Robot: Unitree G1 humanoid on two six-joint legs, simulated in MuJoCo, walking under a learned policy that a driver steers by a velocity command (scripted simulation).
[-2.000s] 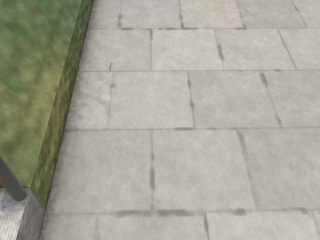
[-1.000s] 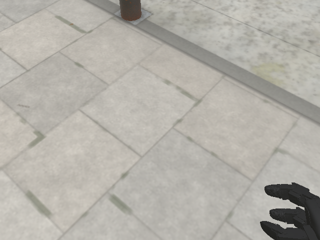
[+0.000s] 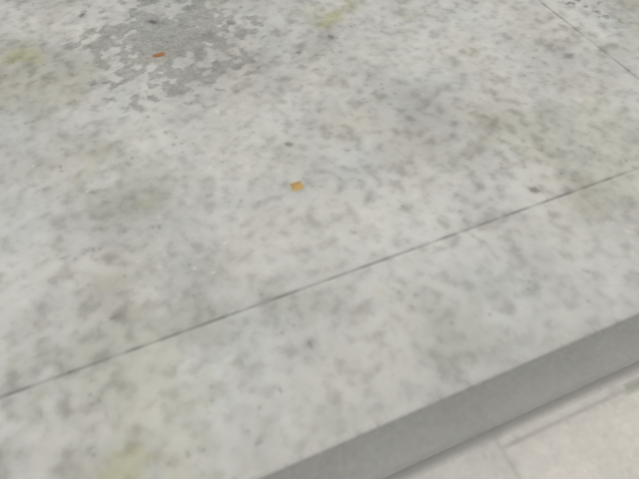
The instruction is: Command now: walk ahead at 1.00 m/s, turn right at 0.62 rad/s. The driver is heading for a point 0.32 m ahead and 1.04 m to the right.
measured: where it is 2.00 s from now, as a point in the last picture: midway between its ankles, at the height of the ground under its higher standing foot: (616, 130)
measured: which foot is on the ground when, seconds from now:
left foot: down 0.00-0.28, up 0.30-0.70, down 0.72-1.00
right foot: up 0.00-0.28, down 0.30-0.72, up 0.74-1.00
